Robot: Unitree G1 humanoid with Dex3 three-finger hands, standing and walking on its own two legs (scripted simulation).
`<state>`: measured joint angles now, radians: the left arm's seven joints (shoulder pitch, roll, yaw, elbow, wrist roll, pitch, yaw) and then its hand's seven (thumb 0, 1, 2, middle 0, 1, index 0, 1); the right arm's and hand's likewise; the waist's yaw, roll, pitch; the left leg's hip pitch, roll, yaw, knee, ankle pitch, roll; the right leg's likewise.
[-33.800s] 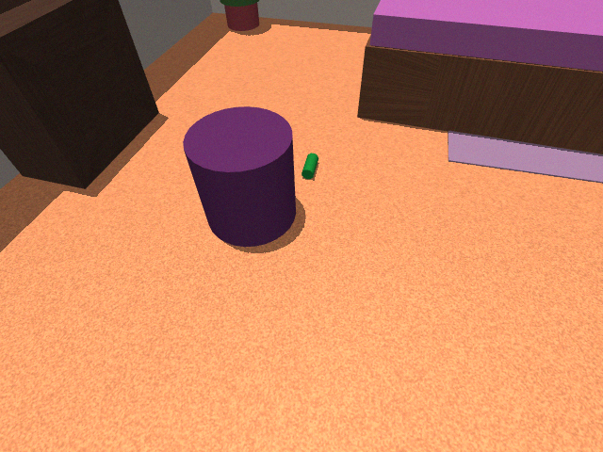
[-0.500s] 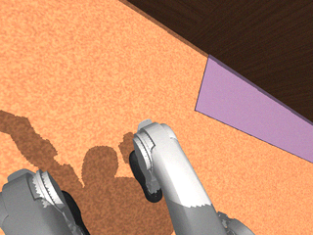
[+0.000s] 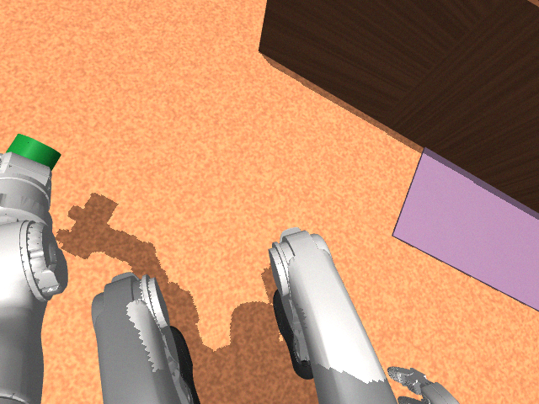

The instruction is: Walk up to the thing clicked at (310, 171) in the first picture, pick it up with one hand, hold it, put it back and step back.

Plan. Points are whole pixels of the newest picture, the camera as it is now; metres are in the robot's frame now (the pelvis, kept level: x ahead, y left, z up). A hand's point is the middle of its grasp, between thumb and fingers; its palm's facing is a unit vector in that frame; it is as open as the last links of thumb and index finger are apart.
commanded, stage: lift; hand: left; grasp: from above
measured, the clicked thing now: (16, 183) +0.50 +0.30 -0.14
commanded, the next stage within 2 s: hold in 1.16 s
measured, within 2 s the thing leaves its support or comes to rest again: neither
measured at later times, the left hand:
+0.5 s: hand out of the picture +0.39 +0.26 +0.10, palm faces -0.21 -0.38 -0.90, open 8.9 cm
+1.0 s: hand out of the picture +0.39 +0.25 +0.24, palm faces -0.22 -0.41 -0.89, open 9.1 cm
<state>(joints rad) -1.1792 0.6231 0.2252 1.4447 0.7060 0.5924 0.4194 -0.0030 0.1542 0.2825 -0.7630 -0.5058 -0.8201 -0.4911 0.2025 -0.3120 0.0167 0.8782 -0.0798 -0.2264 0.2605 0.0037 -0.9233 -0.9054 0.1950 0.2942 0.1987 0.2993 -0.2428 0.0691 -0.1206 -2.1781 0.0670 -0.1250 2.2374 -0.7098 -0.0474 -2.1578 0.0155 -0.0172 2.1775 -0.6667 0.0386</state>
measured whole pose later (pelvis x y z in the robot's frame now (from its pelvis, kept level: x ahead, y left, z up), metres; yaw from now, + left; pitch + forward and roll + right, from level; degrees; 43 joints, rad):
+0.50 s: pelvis +0.01 -0.01 +0.18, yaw +3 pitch +28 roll -2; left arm -0.81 0.33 0.03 1.14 0.60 0.76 0.39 -0.02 0.15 0.33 -0.77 -0.48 -0.82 -0.47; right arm 0.16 -0.30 0.01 0.87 0.01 -0.20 0.08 0.01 -0.91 -0.90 0.20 0.29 0.20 0.30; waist -0.13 0.06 -0.23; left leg -1.54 0.08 -0.07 1.65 -0.60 -0.06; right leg -1.54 0.00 -0.02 1.63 -0.59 0.00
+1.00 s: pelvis +0.05 -0.01 +0.31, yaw +5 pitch +17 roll -1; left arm -0.75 0.23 -0.02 1.20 0.55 0.77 0.42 -0.02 0.13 0.39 -0.71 -0.57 -0.75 -0.56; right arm 0.24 -0.28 0.01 0.88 0.02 -0.18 0.05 0.01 -0.91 -0.90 0.20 0.29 0.20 0.30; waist -0.09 0.05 -0.15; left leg -0.92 0.08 -0.03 1.08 -0.46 -0.06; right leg -0.91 -0.01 -0.03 1.06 -0.46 0.00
